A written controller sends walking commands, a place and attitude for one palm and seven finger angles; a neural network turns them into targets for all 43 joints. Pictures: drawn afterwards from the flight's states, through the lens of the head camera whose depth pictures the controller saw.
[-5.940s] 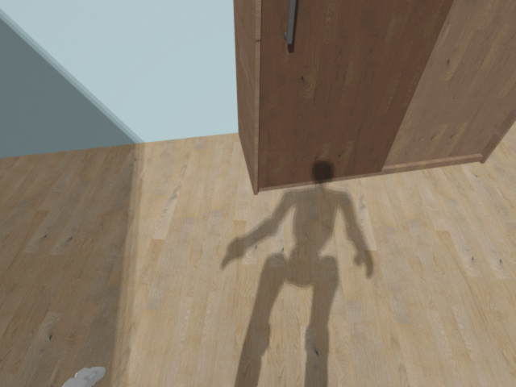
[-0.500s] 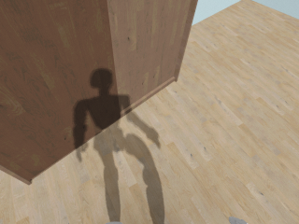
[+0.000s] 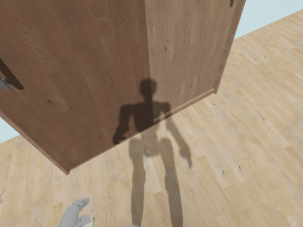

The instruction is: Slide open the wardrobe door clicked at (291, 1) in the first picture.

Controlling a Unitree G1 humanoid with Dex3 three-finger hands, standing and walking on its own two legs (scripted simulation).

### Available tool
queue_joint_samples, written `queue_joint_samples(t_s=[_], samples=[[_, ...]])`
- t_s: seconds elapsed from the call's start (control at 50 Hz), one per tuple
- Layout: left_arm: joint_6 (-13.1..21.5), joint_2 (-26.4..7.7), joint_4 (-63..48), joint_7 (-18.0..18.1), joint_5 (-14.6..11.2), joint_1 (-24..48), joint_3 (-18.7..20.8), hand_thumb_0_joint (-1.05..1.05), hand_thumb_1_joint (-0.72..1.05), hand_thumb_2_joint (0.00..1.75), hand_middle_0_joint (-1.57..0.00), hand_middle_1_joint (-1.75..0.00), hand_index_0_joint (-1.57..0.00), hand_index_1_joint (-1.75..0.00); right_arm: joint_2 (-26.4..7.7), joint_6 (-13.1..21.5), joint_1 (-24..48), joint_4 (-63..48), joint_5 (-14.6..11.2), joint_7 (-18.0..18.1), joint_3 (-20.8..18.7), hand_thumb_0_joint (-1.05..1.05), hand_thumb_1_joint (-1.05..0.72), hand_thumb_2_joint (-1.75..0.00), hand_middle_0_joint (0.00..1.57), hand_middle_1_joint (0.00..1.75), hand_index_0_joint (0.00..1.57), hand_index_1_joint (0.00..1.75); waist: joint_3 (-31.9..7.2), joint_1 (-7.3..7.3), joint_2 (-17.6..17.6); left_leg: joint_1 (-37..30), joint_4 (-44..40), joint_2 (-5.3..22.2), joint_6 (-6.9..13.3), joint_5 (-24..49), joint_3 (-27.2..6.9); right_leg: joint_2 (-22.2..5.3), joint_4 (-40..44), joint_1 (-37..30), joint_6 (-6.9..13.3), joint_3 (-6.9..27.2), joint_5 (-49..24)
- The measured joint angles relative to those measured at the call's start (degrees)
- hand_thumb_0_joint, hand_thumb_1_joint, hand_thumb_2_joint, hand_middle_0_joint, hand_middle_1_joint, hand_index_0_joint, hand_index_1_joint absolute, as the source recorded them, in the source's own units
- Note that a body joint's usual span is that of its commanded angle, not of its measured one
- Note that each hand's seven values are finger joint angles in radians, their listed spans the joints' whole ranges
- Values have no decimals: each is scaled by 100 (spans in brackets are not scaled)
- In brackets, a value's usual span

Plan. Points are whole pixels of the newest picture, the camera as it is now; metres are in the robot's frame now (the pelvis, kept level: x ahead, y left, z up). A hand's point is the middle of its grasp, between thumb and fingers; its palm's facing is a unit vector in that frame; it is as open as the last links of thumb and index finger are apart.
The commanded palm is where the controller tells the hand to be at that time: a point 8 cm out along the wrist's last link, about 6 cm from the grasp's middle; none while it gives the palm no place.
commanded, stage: turn to face it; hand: left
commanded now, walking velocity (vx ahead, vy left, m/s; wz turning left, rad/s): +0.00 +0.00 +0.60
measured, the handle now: out of the picture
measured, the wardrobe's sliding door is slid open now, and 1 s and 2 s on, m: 0.00 0.00 0.00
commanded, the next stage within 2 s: take the last steps up to it in 0.88 s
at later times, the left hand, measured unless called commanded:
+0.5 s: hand out of the picture -0.08 +0.27 -0.19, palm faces +0.35 -0.90 -0.25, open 7.4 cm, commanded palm none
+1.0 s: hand out of the picture -0.03 +0.25 -0.14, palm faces +0.45 -0.86 -0.25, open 7.4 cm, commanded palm none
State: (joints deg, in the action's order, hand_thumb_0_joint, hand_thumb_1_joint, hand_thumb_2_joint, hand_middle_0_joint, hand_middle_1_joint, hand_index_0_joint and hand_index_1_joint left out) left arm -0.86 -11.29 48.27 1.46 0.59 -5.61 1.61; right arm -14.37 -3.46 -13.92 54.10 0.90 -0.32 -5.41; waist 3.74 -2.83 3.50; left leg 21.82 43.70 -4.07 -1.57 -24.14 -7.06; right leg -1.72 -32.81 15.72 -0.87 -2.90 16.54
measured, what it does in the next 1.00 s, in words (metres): steps on the spot, turning left: left foot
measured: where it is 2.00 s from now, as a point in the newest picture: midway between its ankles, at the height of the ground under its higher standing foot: outside the picture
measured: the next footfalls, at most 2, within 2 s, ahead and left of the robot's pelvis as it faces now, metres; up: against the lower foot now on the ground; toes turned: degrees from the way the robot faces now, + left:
left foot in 0.40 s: -0.02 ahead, +0.15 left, +0.00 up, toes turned +21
right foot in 1.04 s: +0.03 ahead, -0.07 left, +0.00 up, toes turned +27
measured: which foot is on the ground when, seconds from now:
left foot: up 0.00-0.38, down 0.40-1.00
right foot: down 0.00-0.40, up 0.42-1.00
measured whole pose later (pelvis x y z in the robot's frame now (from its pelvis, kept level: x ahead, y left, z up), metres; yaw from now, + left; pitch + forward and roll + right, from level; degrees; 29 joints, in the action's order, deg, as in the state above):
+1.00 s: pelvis -0.05 +0.03 +0.01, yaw +27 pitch -1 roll +0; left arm -2.8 -11.3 53.6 1.7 0.2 -7.1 2.3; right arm -10.3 -1.9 -17.0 57.7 1.5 0.7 -2.9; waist 2.4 -2.8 0.9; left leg 14.3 24.6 -4.4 2.3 -9.6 -4.5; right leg -1.6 -39.4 16.4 -3.9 -0.5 22.6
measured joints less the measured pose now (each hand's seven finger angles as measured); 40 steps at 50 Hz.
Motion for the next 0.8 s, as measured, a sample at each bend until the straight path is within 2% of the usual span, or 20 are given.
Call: queue_joint_samples(t_s=[0.04, 0.08, 0.14, 0.24, 0.34, 0.38, 0.4, 0.42, 0.46, 0.5, 0.56, 0.68, 0.8], samples=[[0, 72, 13, 7, 13, -127, -38, 1, 90, 90, -20, -30, -20, -30, -72, -65, -22, 26, 27, -23, -56, 1, -91, -90, 20, 30, 21, 30, -27, -3, 10, 365, 1156, 13, -72, -251, 253, -126, 59, -106, 122, -158, 30], [-17, 107, 52, 14, 14, -266, -48, 1, 90, 90, -20, -30, -20, -30, -130, -101, -13, 52, 46, -72, -85, 1, -91, -90, 20, 30, 20, 30, -39, 22, -14, 583, 1965, 149, -153, -59, 473, -223, 206, -234, 136, -271, -22], [-26, 111, 135, 22, 29, -436, -47, 1, 90, 90, -20, -30, -20, -30, -168, -121, 8, 51, 50, -116, -91, 1, -91, -90, 20, 30, 20, 30, -26, 33, -82, 667, 2359, 390, -264, 193, 632, -356, 341, -362, 119, -473, -84], [-35, 43, 239, 9, 71, -666, -24, 1, 90, 90, -20, -30, -20, -30, -162, -187, 159, 72, 36, -143, -54, 1, -91, -90, 19, 30, 20, 30, 56, 165, -245, 402, 1687, 657, -348, 74, 787, -577, 334, -409, 60, -811, -73], [-84, -146, 345, -17, 113, -847, 55, 1, 90, 90, -20, -30, -20, -30, -112, -129, 459, -22, -7, -145, 28, 1, -91, -90, 19, 29, 20, 30, 174, 362, -455, -81, 448, 696, -279, -144, 1086, -835, 63, -255, -97, -1090, 21], [-116, -251, 396, -28, 104, -921, 102, 1, 90, 90, -20, -30, -20, -30, -95, -49, 551, -109, -17, -142, 66, 1, -91, -90, 19, 29, 20, 30, 180, 413, -534, -388, -272, 649, -220, 142, 1207, -956, -171, -148, -207, -1199, 119], [-138, -304, 412, -34, 81, -981, 125, 1, 90, 90, -20, -30, -20, -30, -104, 13, 573, -167, -18, -149, 84, 1, -91, -90, 19, 29, 20, 30, 149, 427, -555, -574, -731, 622, -127, 489, 1236, -1020, -383, -46, -275, -1238, 214], [-184, -383, 457, -38, 53, -987, 163, 1, 90, 90, -20, -30, -20, -30, -58, 83, 630, -190, -10, -140, 89, 1, -91, -90, 19, 29, 20, 30, 168, 442, -659, -541, -735, 533, 85, 552, 1245, -1075, -755, 122, -340, -1099, 508], [-325, -506, 565, -11, 44, -960, 211, 1, 90, 90, -20, -30, -20, -30, 40, 183, 703, -231, -7, -121, 155, 0, -91, -90, 19, 29, 20, 30, 200, 502, -770, -498, -608, 467, 364, 431, 1231, -895, -1734, 521, -380, -599, 1261], [-403, -552, 662, 6, 43, -924, 240, 1, 91, 90, -20, -30, -20, -30, 118, 235, 683, -259, 8, -64, 218, 0, -91, -90, 20, 30, 20, 30, 148, 494, -748, -575, -774, 462, 462, 463, 1149, -680, -2527, 833, -403, -334, 1357], [-380, -548, 694, -29, 33, -810, 245, 1, 91, 90, -20, -30, -20, -30, 201, 251, 621, -250, 10, 16, 286, 0, -91, -90, 20, 30, 20, 30, 101, 453, -670, -767, -1233, 409, 495, 745, 993, -519, -3144, 1113, -448, -112, 925], [-285, -446, 585, -43, 28, -575, 205, 1, 91, 90, -20, -30, -20, -30, 349, 267, 421, -142, -9, 61, 355, 0, -90, -90, 20, 30, 21, 30, 7, 389, -580, -1014, -1861, 231, 596, 1154, 765, -421, -3110, 1186, -541, 157, 409], [-298, -311, 580, -13, 19, -364, 177, 1, 91, 90, -20, -30, -20, -30, 478, 251, 107, 17, 17, 79, 346, 0, -90, -90, 20, 30, 21, 30, -92, 228, -521, -1042, -2044, 67, 611, 1326, 570, -327, -2537, 910, -539, 264, 512]])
